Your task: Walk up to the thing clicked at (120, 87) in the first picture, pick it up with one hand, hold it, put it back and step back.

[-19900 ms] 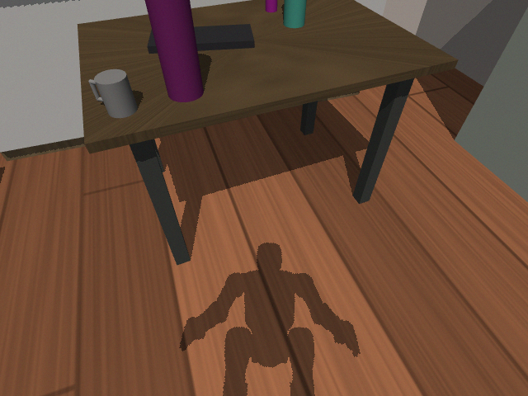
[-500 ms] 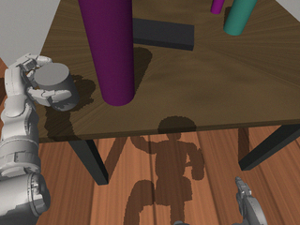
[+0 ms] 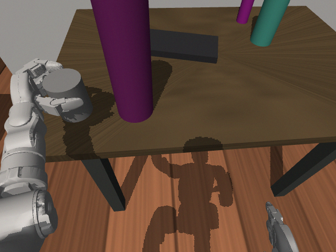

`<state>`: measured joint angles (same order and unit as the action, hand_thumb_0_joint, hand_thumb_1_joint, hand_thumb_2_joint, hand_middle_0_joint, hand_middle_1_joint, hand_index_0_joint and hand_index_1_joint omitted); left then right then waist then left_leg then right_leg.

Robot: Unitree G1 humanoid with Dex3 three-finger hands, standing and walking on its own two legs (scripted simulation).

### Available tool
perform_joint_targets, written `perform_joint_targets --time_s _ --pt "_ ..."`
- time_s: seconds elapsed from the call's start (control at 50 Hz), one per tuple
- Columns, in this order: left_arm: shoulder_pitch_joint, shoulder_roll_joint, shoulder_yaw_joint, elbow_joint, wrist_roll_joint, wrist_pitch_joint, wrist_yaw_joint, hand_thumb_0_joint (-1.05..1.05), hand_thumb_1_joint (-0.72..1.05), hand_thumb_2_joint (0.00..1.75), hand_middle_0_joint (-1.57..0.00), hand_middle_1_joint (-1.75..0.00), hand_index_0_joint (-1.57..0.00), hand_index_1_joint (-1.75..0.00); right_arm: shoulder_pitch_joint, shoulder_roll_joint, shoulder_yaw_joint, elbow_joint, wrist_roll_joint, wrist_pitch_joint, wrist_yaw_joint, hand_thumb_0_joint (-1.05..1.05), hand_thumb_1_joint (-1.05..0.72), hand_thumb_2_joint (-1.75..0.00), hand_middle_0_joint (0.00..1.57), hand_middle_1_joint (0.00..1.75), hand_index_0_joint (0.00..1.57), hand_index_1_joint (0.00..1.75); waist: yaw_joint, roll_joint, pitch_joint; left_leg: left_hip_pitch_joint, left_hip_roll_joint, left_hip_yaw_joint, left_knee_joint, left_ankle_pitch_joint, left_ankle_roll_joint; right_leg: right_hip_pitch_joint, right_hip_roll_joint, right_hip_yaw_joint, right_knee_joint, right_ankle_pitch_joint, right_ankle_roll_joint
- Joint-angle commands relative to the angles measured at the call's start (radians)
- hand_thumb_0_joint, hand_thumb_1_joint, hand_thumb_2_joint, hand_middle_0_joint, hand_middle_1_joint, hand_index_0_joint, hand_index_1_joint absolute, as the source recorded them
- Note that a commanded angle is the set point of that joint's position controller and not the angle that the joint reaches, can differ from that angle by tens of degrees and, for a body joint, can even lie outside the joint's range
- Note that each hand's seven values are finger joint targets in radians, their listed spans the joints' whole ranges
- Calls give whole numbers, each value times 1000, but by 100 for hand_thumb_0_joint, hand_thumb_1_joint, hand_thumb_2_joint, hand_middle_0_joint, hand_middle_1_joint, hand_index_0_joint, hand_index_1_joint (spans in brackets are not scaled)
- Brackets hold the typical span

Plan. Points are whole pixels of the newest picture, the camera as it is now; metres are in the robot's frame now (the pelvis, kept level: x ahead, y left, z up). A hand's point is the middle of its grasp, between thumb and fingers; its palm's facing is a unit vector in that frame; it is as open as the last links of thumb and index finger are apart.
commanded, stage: lift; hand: left
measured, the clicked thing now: (64, 93) +0.47 +0.23 +0.13
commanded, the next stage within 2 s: hold in 1.36 s
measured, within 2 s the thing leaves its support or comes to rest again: neither
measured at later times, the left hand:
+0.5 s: hand (49, 75) +0.43 +0.21 +0.21, palm faces +0.24 -0.97 -0.01, open 11.2 cm
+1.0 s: hand (36, 69) +0.37 +0.19 +0.27, palm faces +0.22 -0.98 +0.01, open 11.2 cm
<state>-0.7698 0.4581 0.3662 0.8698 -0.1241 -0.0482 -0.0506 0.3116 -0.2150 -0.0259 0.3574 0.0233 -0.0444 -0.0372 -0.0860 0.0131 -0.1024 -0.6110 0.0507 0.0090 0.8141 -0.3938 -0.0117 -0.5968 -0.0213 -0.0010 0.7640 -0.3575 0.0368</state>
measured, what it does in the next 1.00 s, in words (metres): stands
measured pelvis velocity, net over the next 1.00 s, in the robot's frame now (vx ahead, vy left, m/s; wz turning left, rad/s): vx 0.00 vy -0.01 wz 0.03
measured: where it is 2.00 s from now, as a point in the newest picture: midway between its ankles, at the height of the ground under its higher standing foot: outside the picture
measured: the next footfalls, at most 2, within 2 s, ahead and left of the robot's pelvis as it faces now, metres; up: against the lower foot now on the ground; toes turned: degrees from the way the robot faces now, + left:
none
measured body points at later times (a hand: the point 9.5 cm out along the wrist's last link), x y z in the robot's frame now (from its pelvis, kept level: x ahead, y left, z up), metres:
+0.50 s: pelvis +0.01 +0.00 +0.01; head +0.01 -0.01 +0.46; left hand +0.41 +0.27 +0.22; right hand +0.17 -0.25 -0.05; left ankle +0.00 +0.12 -0.71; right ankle +0.01 -0.15 -0.71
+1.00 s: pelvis +0.00 -0.01 +0.02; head -0.03 -0.04 +0.47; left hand +0.35 +0.24 +0.27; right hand +0.17 -0.26 -0.04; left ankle +0.00 +0.12 -0.71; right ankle +0.01 -0.15 -0.71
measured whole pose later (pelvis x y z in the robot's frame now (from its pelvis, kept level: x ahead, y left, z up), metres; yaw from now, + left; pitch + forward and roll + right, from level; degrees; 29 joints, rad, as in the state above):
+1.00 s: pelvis +0.00 -0.01 +0.02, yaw +2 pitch +0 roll +0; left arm -0.55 0.29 0.31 0.09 -0.20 0.57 0.01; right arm 0.30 -0.23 -0.10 0.52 0.05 -0.17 -0.05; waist 0.01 0.06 -0.09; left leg -0.30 0.02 0.00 0.61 -0.31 -0.02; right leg -0.30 -0.05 -0.02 0.61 -0.31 0.03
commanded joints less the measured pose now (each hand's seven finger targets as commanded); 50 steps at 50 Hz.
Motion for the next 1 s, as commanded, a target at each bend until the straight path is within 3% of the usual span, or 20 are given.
perform_joint_targets --time_s 0.0,0.02,0.06,0.08,0.14,0.16,0.24,0.26,0.28,0.32,0.34,0.38,0.54,0.6,0.78,0.8,0.82,0.94,0.96,0.98 --pt "-514 268 38 -294 -15 -77 5 0 -3 126 -129 -143 -132 -143 -40 -155 -86 -189 6 -72 -18 0 53 -5 5 5 5 5 3 93 -420 289 -19 2 -103 354 5 151 30 -37 -83 292 -40" --pt "-517 253 34 -296 -18 -72 11 0 -3 126 -129 -144 -132 -143 -30 -134 -74 -180 8 -73 -17 0 53 -5 5 5 5 5 12 95 -399 275 -21 3 -108 334 5 154 29 -39 -88 276 -40" --pt "-496 261 45 -306 -23 -63 20 0 -4 126 -130 -144 -133 -144 -16 -160 -106 -176 9 -72 -24 0 53 -5 5 5 5 5 11 72 -414 262 -24 6 -112 323 9 183 28 -36 -92 283 -36" --pt "-478 235 32 -316 -27 -56 22 0 -4 126 -129 -144 -132 -143 -9 -135 -83 -160 13 -75 -22 0 53 -5 5 5 5 5 19 77 -388 269 -27 11 -117 316 10 181 27 -36 -97 282 -36" --pt "-476 242 32 -385 -24 -36 29 0 -3 127 -130 -144 -133 -144 -9 -163 -105 -189 12 -84 -29 0 53 -5 5 5 5 5 15 88 -453 325 -20 8 -111 399 6 203 28 -41 -91 337 -36" --pt "-482 220 16 -416 -26 -28 27 0 -3 127 -130 -144 -133 -144 -2 -126 -82 -160 13 -84 -27 0 53 -5 5 5 5 5 33 105 -430 316 -22 8 -111 407 5 203 27 -42 -94 341 -36" --pt "-472 209 4 -514 -29 6 31 0 -3 126 -130 -144 -133 -143 -23 -124 -78 -157 14 -94 -25 0 53 -5 5 5 5 5 41 145 -432 367 -14 2 -118 485 -7 203 29 -50 -96 365 -42" --pt "-440 161 -18 -514 -34 23 32 0 -4 127 -129 -143 -132 -144 -58 -91 -45 -189 18 -103 -22 0 53 -5 5 5 5 5 51 122 -426 371 -15 1 -119 492 -4 226 31 -55 -96 371 -40" --pt "-442 187 5 -535 -39 35 36 0 -4 127 -129 -143 -132 -143 -23 -137 -89 -158 18 -103 -26 0 53 -5 5 5 5 5 45 101 -397 352 -16 2 -131 468 -3 233 32 -55 -103 364 -40" --pt "-390 191 15 -565 -41 68 40 0 -4 127 -128 -143 -131 -143 -5 -160 -106 -146 16 -108 -29 0 54 -5 5 5 5 5 43 95 -391 365 -18 6 -141 462 -2 252 29 -55 -116 374 -37" --pt "-403 154 -14 -609 -41 85 39 0 -5 126 -127 -142 -130 -143 29 -125 -80 -129 16 -111 -25 0 54 -5 5 5 5 5 48 113 -375 378 -17 4 -146 482 -3 250 30 -58 -118 378 -39" --pt "-382 163 7 -668 -47 122 49 0 -9 124 -127 -142 -130 -141 -19 -151 -111 -145 21 -120 -26 0 54 -5 5 5 5 5 59 83 -356 368 -24 9 -159 456 2 273 27 -58 -133 376 -35" --pt "-306 90 -1 -806 -58 293 56 0 -7 125 -126 -142 -130 -142 -35 -115 -91 -114 26 -144 -24 0 54 -5 5 5 5 5 75 15 -253 372 -44 23 -213 348 14 295 16 -61 -189 312 -27" --pt "-286 65 -7 -864 -63 346 52 0 -4 127 -127 -143 -130 -143 -30 -123 -102 -115 24 -150 -24 0 54 -5 5 5 5 5 68 -10 -289 409 -46 24 -215 375 19 320 12 -60 -196 342 -23" --pt "-282 59 5 -999 -74 472 66 0 -2 128 -128 -144 -131 -144 -64 -122 -114 -32 26 -167 -23 0 54 -5 5 5 5 5 92 13 -233 421 -56 19 -249 348 17 334 4 -62 -228 308 -27" --pt "-284 66 17 -996 -78 482 69 0 -4 127 -128 -144 -131 -144 -87 -146 -139 -53 26 -176 -25 0 53 -5 5 5 5 5 85 -1 -230 429 -53 17 -256 337 17 330 5 -64 -231 298 -25" --pt "-290 57 1 -1013 -76 491 65 0 -3 127 -129 -145 -132 -145 -99 -123 -116 -40 27 -177 -22 0 53 -5 5 5 5 5 98 13 -243 429 -55 14 -256 348 17 341 5 -66 -232 304 -28" --pt "-272 44 -1 -1040 -94 544 57 0 -2 125 -127 -142 -131 -142 -137 -113 -105 -16 32 -194 -18 0 54 -5 5 5 5 5 99 -8 -191 409 -63 18 -287 227 21 321 4 -63 -269 190 -27" --pt "-245 77 26 -1019 -94 556 58 0 -2 125 -128 -143 -131 -143 -121 -148 -138 2 33 -196 -22 0 53 -5 5 5 5 5 97 -9 -180 410 -61 17 -291 217 21 317 5 -63 -270 180 -27" --pt "-251 56 14 -1050 -96 562 57 0 -3 125 -127 -142 -130 -142 -106 -116 -108 26 31 -192 -17 0 54 -5 5 5 5 5 108 5 -197 411 -60 14 -291 241 19 329 6 -66 -265 200 -30"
